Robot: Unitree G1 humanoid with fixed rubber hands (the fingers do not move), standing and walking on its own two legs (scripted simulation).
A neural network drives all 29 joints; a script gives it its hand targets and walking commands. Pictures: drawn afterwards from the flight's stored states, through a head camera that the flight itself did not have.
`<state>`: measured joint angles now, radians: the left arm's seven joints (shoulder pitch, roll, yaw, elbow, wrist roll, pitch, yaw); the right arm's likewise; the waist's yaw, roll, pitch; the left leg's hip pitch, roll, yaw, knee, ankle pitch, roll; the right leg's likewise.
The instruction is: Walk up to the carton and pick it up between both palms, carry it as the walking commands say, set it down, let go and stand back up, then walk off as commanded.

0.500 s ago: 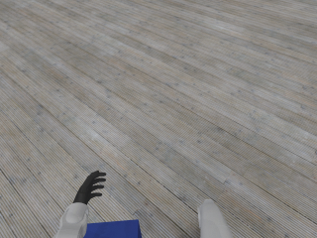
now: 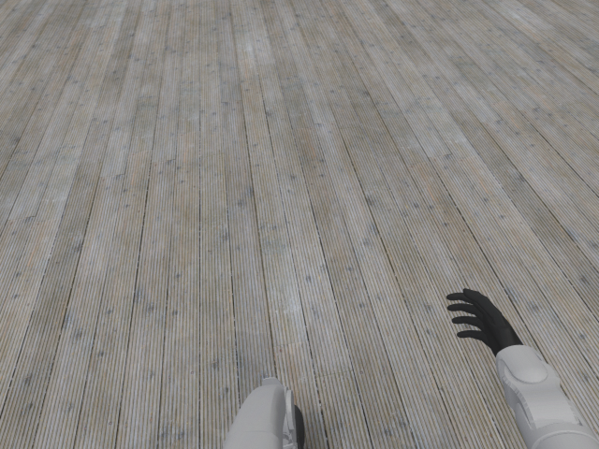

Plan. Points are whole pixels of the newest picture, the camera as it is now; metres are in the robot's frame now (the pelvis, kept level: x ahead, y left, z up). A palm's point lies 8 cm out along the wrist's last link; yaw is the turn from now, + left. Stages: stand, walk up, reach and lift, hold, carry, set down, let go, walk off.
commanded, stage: walk off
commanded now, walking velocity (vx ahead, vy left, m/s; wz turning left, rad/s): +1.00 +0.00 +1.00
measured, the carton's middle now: out of the picture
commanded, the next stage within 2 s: stand in 0.16 s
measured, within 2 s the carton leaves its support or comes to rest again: rests again in 0.04 s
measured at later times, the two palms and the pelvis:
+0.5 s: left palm (195, 205) +0.56 +0.30 -0.09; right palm (470, 250) +0.49 -0.25 -0.11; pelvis +0.44 +0.03 +0.00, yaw +20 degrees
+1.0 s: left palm (176, 252) +0.46 +0.32 -0.12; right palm (382, 166) +0.70 -0.09 -0.10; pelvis +0.52 +0.08 +0.02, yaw +23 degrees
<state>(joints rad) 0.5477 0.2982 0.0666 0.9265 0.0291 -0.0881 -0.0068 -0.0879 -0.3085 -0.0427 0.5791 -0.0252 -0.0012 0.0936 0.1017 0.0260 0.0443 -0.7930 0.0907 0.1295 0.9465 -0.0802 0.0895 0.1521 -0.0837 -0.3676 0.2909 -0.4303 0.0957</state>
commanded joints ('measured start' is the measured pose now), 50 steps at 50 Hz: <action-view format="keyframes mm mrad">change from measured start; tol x32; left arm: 1 -78 169 19 -82 -9 -7 15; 50 -192 19 -28 -36 -11 88 -4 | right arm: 1 18 -3 9 -35 14 -9 -1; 5 559 -150 -85 138 11 -23 -69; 50 284 4 29 327 21 -19 -121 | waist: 1 -121 -134 52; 27 -53 -162 -482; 50 -59 67 -10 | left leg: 1 261 -108 110 -132 -35 46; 5 899 -145 -38 -334 -123 139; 7 1262 157 -793 -491 -38 308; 14 500 38 -388 -623 704 180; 22 691 -60 -309 -489 717 -11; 24 685 -84 -285 -187 562 -51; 26 323 -244 -281 417 -615 -109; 27 327 -183 -310 455 -524 -119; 50 504 36 -277 -722 -213 -62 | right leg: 1 -123 -201 19 -5 1324 -51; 4 -130 -273 71 472 1544 -78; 5 -331 -245 97 814 1221 -74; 6 -649 -57 136 1168 165 -67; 7 -1007 20 251 1400 -43 -12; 23 -330 64 302 190 613 -75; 26 228 -473 721 296 1845 -303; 32 -419 -226 412 32 1063 -254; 42 -624 -139 403 -12 31 -131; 50 -317 -40 324 71 289 -46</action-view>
